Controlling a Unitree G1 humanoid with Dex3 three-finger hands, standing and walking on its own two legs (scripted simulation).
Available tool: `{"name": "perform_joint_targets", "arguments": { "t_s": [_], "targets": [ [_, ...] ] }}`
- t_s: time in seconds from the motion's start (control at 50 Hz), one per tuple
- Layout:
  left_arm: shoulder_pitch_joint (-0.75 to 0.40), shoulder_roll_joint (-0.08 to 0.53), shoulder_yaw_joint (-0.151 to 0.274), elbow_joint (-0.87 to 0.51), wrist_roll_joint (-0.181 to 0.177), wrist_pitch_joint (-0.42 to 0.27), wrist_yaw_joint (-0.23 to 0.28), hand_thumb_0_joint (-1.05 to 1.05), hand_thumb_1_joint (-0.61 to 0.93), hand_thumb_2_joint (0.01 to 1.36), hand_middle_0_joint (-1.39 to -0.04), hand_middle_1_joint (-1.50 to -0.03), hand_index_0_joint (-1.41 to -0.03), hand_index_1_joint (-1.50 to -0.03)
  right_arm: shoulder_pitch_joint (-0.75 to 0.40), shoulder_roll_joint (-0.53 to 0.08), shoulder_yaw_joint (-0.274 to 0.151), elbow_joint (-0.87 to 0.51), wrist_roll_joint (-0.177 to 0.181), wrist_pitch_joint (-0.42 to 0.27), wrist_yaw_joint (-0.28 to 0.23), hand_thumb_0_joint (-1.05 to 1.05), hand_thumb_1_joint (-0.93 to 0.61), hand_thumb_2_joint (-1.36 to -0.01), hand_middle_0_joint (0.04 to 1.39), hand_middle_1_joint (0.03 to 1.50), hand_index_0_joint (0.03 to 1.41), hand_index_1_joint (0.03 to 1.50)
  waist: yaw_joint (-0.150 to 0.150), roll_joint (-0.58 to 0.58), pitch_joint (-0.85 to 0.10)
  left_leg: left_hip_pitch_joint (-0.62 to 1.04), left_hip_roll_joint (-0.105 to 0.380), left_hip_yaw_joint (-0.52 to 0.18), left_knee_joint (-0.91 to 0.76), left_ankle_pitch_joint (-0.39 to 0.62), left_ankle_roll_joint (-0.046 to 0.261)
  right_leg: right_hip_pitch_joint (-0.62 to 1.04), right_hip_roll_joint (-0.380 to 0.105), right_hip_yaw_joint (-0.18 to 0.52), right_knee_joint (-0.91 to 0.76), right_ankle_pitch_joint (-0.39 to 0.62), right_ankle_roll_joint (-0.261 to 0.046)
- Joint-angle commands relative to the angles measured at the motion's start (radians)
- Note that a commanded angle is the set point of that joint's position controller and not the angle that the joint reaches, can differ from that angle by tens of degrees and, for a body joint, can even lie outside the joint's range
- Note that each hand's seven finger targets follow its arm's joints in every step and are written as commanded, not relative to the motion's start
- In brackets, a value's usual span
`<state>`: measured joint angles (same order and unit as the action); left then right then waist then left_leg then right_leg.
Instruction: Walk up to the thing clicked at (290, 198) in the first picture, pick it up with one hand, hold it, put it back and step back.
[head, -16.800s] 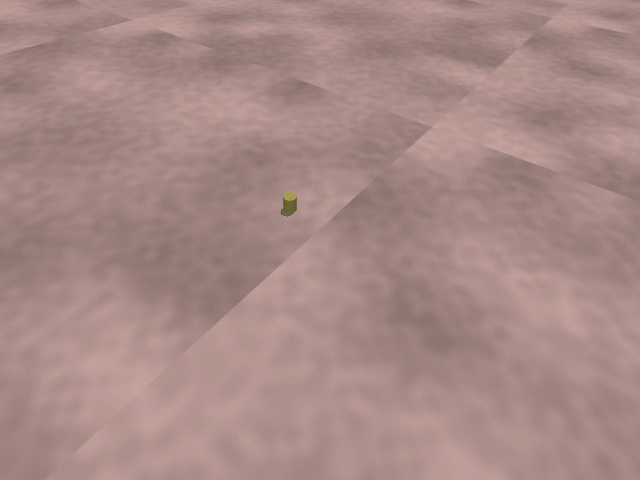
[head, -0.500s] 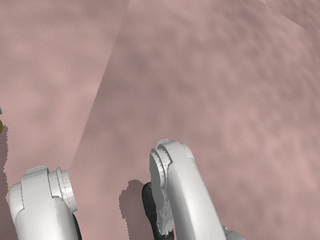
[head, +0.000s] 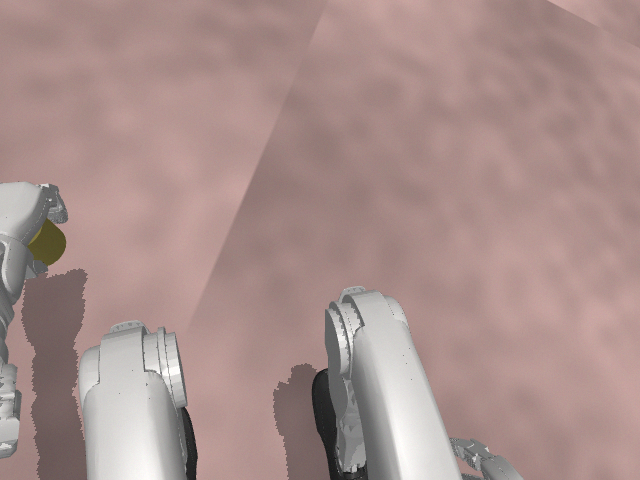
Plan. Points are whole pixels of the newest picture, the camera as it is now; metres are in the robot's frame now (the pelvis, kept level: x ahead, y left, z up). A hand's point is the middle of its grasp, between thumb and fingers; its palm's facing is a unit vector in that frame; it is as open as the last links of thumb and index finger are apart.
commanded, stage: lift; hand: left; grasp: from above
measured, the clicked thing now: (26, 236) +0.45 +0.31 -0.17
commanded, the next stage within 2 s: hold in 1.72 s
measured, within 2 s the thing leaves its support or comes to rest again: neither
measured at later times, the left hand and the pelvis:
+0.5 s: hand out of the picture +0.40 +0.31 -0.04, palm faces -0.43 -0.09 -0.90, open 8.6 cm; pelvis +0.00 +0.00 +0.07, yaw +2 degrees
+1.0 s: hand out of the picture +0.34 +0.29 +0.16, palm faces -0.39 -0.13 -0.91, open 8.6 cm; pelvis +0.01 +0.01 +0.23, yaw +5 degrees
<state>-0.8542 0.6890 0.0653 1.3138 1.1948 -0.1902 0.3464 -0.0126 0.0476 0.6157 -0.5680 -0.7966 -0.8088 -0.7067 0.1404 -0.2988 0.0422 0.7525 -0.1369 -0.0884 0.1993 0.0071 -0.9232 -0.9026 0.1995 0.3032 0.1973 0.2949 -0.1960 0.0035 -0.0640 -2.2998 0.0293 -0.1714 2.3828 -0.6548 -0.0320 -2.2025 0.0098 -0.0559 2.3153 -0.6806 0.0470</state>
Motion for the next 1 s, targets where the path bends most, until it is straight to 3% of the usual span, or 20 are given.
{"name": "perform_joint_targets", "arguments": {
  "t_s": [0.0,0.02,0.04,0.08,0.16,0.3,0.34,0.5,0.6,0.68,0.78,0.8,0.82,0.84,0.86,0.92,0.98],
  "targets": [
    [-0.331,0.246,0.033,-0.182,-0.011,0.01,0.038,0.0,0.564,0.764,-0.965,-0.815,-0.988,-0.791,0.192,-0.229,-0.085,-0.03,0.016,0.012,-0.028,0.0,-0.946,-0.916,0.198,0.3,0.199,0.3,-0.004,0.274,-0.7,0.535,-0.025,0.131,-0.262,0.142,0.05,0.327,0.038,-0.085,-0.274,0.21,-0.085],
    [-0.319,0.245,0.041,-0.184,-0.009,0.014,0.037,0.0,0.484,0.814,-0.885,-0.735,-0.908,-0.718,0.199,-0.233,-0.089,-0.029,0.018,0.016,-0.032,0.0,-0.897,-0.896,0.2,0.3,0.2,0.3,0.0,0.27,-0.702,0.54,-0.028,0.131,-0.272,0.143,0.051,0.326,0.034,-0.091,-0.278,0.212,-0.083],
    [-0.297,0.25,0.048,-0.176,-0.011,0.021,0.035,0.0,0.532,0.734,-0.928,-0.803,-0.955,-0.775,0.202,-0.23,-0.09,-0.029,0.021,0.018,-0.035,0.0,-0.943,-0.915,0.199,0.3,0.199,0.3,0.012,0.264,-0.708,0.549,-0.028,0.133,-0.281,0.147,0.051,0.336,0.034,-0.09,-0.282,0.215,-0.084],
    [-0.292,0.239,0.048,-0.191,-0.028,0.031,0.025,0.0,0.524,0.818,-0.923,-0.777,-0.936,-0.764,0.206,-0.226,-0.097,-0.031,0.023,0.021,-0.04,0.0,-0.922,-0.907,0.2,0.3,0.2,0.3,0.017,0.248,-0.716,0.543,-0.028,0.142,-0.288,0.138,0.057,0.353,0.031,-0.079,-0.308,0.208,-0.081],
    [-0.256,0.233,0.039,-0.233,-0.059,0.055,-0.025,0.0,0.481,0.81,-0.883,-0.804,-0.901,-0.786,0.209,-0.22,-0.114,-0.041,0.042,0.031,-0.049,0.0,-0.926,-0.908,0.2,0.3,0.2,0.3,0.036,0.26,-0.741,0.586,-0.029,0.14,-0.335,0.12,0.056,0.367,0.029,-0.073,-0.331,0.186,-0.085],
    [-0.179,0.216,0.038,-0.385,-0.078,0.058,-0.101,0.0,0.476,0.837,-0.88,-0.811,-0.895,-0.795,0.2,-0.207,-0.132,-0.081,0.072,0.061,-0.073,0.0,-0.923,-0.907,0.2,0.3,0.2,0.3,0.061,0.219,-0.735,0.622,-0.03,0.132,-0.412,0.086,0.062,0.419,0.027,-0.058,-0.403,0.151,-0.083],
    [-0.158,0.189,0.016,-0.418,-0.093,0.057,-0.117,0.0,0.439,0.832,-0.841,-0.851,-0.864,-0.827,0.197,-0.193,-0.131,-0.097,0.077,0.066,-0.083,0.0,-0.924,-0.908,0.2,0.3,0.2,0.3,0.056,0.196,-0.72,0.612,-0.031,0.141,-0.435,0.074,0.064,0.458,0.03,-0.049,-0.439,0.134,-0.081],
    [-0.06,0.142,-0.013,-0.57,-0.13,0.086,-0.166,0.0,0.439,0.835,-0.829,-0.857,-0.853,-0.832,0.168,-0.185,-0.148,-0.132,0.109,0.082,-0.117,0.0,-0.919,-0.906,0.2,0.3,0.2,0.3,0.081,0.193,-0.688,0.738,-0.022,0.104,-0.583,0.02,0.058,0.486,0.024,-0.046,-0.528,0.1,-0.079],
    [-0.001,0.128,-0.019,-0.702,-0.154,0.119,-0.18,0.0,0.412,0.831,-0.796,-0.878,-0.825,-0.849,0.139,-0.176,-0.154,-0.157,0.126,0.089,-0.141,0.0,-0.918,-0.906,0.2,0.3,0.2,0.3,0.101,0.212,-0.733,0.87,-0.018,0.093,-0.686,0.032,0.051,0.586,0.022,-0.041,-0.597,0.123,-0.076],
    [0.053,0.107,-0.027,-0.772,-0.176,0.153,-0.19,0.0,0.435,0.838,-0.817,-0.877,-0.843,-0.851,0.109,-0.161,-0.153,-0.17,0.138,0.094,-0.165,0.0,-0.918,-0.906,0.2,0.3,0.2,0.3,0.102,0.199,-0.697,0.946,-0.016,0.09,-0.773,0.01,0.048,0.656,0.021,-0.031,-0.68,0.106,-0.071],
    [0.146,0.059,-0.06,-0.821,-0.195,0.197,-0.211,0.0,0.44,0.792,-0.817,-0.864,-0.847,-0.833,0.089,-0.138,-0.144,-0.174,0.15,0.1,-0.192,0.0,-0.919,-0.906,0.2,0.3,0.2,0.3,0.106,0.154,-0.662,1.045,-0.02,0.116,-0.865,0.066,0.049,0.797,0.019,-0.01,-0.806,0.142,-0.067],
    [0.158,0.072,-0.051,-0.84,-0.201,0.205,-0.213,0.0,0.45,0.805,-0.829,-0.862,-0.857,-0.834,0.085,-0.136,-0.143,-0.177,0.152,0.101,-0.198,0.0,-0.918,-0.906,0.2,0.3,0.2,0.3,0.112,0.143,-0.657,1.067,-0.02,0.124,-0.884,0.072,0.049,0.833,0.019,-0.004,-0.838,0.14,-0.066],
    [0.183,0.037,-0.074,-0.84,-0.204,0.213,-0.219,0.0,0.447,0.816,-0.831,-0.866,-0.857,-0.84,0.083,-0.128,-0.14,-0.176,0.156,0.102,-0.203,0.0,-0.92,-0.906,0.2,0.3,0.2,0.3,0.103,0.144,-0.631,1.074,-0.022,0.125,-0.906,0.077,0.049,0.85,0.018,-0.002,-0.855,0.144,-0.065],
    [0.197,0.039,-0.067,-0.867,-0.209,0.219,-0.223,0.0,0.436,0.805,-0.819,-0.862,-0.845,-0.835,0.083,-0.13,-0.141,-0.177,0.158,0.101,-0.208,0.0,-0.918,-0.905,0.2,0.3,0.2,0.3,0.117,0.144,-0.642,1.114,-0.018,0.123,-0.934,0.09,0.049,0.88,0.016,-0.001,-0.872,0.161,-0.065],
    [0.189,0.022,-0.089,-0.869,-0.208,0.223,-0.226,0.0,0.432,0.814,-0.817,-0.864,-0.842,-0.839,0.08,-0.126,-0.137,-0.174,0.158,0.102,-0.213,0.0,-0.917,-0.905,0.2,0.3,0.2,0.3,0.103,0.154,-0.618,1.133,-0.016,0.116,-0.962,0.082,0.047,0.89,0.018,-0.003,-0.888,0.159,-0.064],
    [0.221,0.03,-0.078,-0.892,-0.21,0.232,-0.227,0.0,0.425,0.783,-0.815,-0.853,-0.84,-0.828,0.075,-0.118,-0.133,-0.175,0.165,0.099,-0.227,0.0,-0.92,-0.906,0.2,0.3,0.2,0.3,0.116,0.129,-0.592,1.216,-0.013,0.118,-1.033,0.104,0.045,0.976,0.017,0.004,-0.96,0.178,-0.064],
    [0.207,0.01,-0.093,-0.877,-0.218,0.235,-0.23,0.0,0.407,0.827,-0.815,-0.853,-0.831,-0.838,0.074,-0.109,-0.122,-0.168,0.17,0.093,-0.24,0.0,-0.919,-0.907,0.2,0.3,0.2,0.3,0.102,0.114,-0.504,1.259,-0.01,0.111,-1.118,0.076,0.043,1.039,0.017,0.014,-1.036,0.155,-0.062]
  ]
}}
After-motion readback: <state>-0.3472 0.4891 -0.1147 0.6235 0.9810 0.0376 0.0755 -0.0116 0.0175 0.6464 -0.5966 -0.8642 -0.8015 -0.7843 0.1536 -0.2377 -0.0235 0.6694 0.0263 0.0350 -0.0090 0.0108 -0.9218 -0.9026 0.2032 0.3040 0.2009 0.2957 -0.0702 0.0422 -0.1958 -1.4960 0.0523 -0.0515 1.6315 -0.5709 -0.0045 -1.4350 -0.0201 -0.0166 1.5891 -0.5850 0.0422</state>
